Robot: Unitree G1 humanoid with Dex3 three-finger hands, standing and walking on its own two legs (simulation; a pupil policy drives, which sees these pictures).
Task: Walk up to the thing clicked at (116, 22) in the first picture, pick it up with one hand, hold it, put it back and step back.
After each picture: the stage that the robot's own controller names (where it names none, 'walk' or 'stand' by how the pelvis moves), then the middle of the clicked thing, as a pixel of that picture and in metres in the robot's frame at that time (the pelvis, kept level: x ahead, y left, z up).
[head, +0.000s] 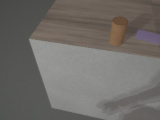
stand; (117, 31) +0.61 -0.15 +0.05
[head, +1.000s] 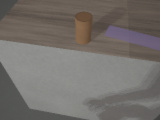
rise first; (83, 28) +0.57 +0.03 +0.08
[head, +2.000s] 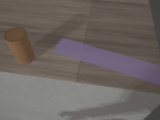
walk; (21, 46) +0.44 +0.23 +0.09
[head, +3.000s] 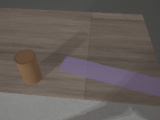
stand; (29, 67) +0.40 +0.20 +0.06
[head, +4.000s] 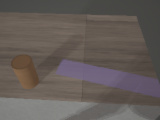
stand; (26, 72) +0.39 +0.21 +0.05
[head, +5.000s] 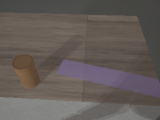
stand; (27, 72) +0.40 +0.21 +0.05
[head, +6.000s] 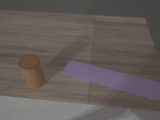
stand; (33, 72) +0.39 +0.19 +0.05
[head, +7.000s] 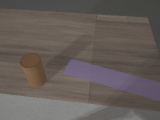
stand; (34, 71) +0.40 +0.19 +0.05
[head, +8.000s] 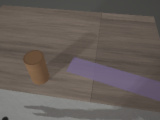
rise first; (37, 68) +0.40 +0.18 +0.05
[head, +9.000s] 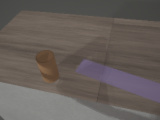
go down; (48, 67) +0.42 +0.18 +0.05
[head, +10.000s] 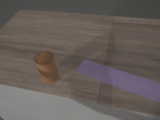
go down; (47, 68) +0.41 +0.18 +0.05
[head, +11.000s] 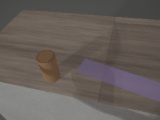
go down; (49, 67) +0.41 +0.18 +0.05
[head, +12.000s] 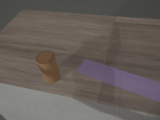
go down; (48, 67) +0.41 +0.18 +0.05
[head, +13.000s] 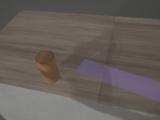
go down; (48, 67) +0.41 +0.18 +0.05
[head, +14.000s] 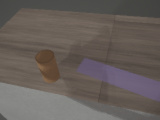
go down; (48, 66) +0.41 +0.18 +0.05
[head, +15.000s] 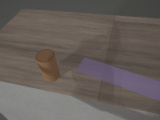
go down; (48, 66) +0.42 +0.18 +0.05
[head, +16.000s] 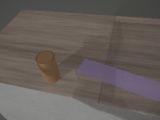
go down; (48, 67) +0.41 +0.18 +0.05
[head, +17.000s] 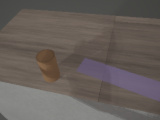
go down; (48, 66) +0.41 +0.18 +0.05
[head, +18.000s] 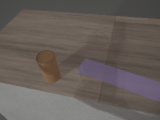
go down; (49, 67) +0.41 +0.18 +0.05
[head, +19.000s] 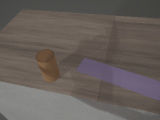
go down; (48, 66) +0.42 +0.18 +0.05
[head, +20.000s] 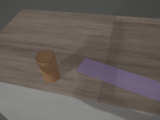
go down; (48, 66) +0.41 +0.18 +0.05
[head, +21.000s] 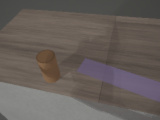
go down; (49, 66) +0.41 +0.18 +0.05
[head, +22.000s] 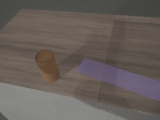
go down; (48, 66) +0.41 +0.18 +0.05
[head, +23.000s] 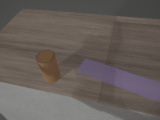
go down; (49, 67) +0.41 +0.18 +0.05
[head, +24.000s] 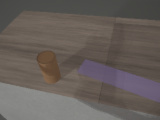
go down; (49, 67) +0.41 +0.18 +0.05
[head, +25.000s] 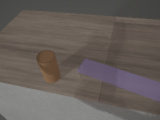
go down; (49, 67) +0.41 +0.18 +0.05
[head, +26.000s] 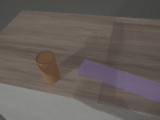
go down; (48, 67) +0.41 +0.18 +0.05
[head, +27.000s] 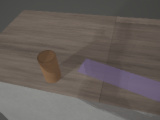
go down; (50, 67) +0.41 +0.18 +0.05
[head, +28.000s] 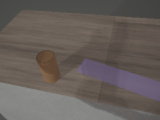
go down; (49, 67) +0.41 +0.18 +0.05
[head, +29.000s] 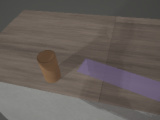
go down; (49, 67) +0.41 +0.18 +0.05
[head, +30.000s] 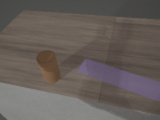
go down; (49, 67) +0.41 +0.18 +0.05
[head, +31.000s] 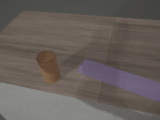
go down; (49, 67) +0.41 +0.18 +0.05
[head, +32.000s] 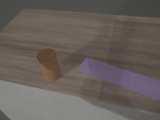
go down; (50, 65) +0.42 +0.18 +0.05
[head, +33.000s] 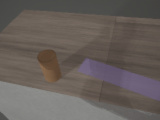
go down; (50, 66) +0.42 +0.18 +0.05
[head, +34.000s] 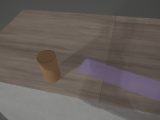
go down; (49, 67) +0.41 +0.18 +0.05
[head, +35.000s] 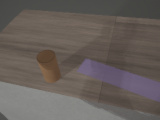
go down; (49, 66) +0.41 +0.18 +0.05
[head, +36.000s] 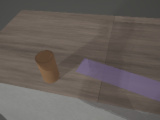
go down; (48, 67) +0.41 +0.18 +0.05
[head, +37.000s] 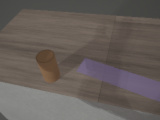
go down; (48, 66) +0.41 +0.18 +0.05
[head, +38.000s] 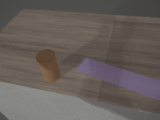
go down; (49, 66) +0.41 +0.18 +0.05
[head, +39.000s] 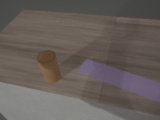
go down; (49, 67) +0.41 +0.18 +0.05
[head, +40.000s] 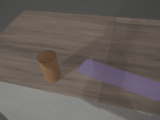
go down; (50, 67) +0.41 +0.18 +0.05
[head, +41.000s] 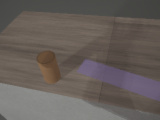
go down; (49, 67) +0.41 +0.18 +0.05
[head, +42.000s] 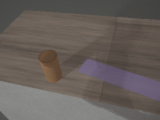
go down; (51, 66) +0.42 +0.17 +0.05
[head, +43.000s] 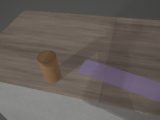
go down; (50, 67) +0.41 +0.18 +0.05
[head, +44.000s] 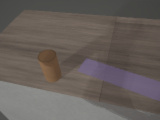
go down; (50, 66) +0.42 +0.18 +0.05
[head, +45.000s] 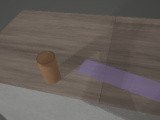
go down; (49, 68) +0.41 +0.18 +0.05
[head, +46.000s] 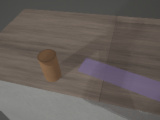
go down; (50, 66) +0.41 +0.18 +0.05
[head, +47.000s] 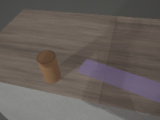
go down; (49, 67) +0.41 +0.18 +0.05
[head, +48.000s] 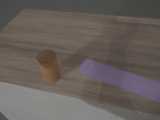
go down; (49, 67) +0.41 +0.18 +0.05
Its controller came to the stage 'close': no
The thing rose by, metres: 0.00
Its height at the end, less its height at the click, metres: +0.00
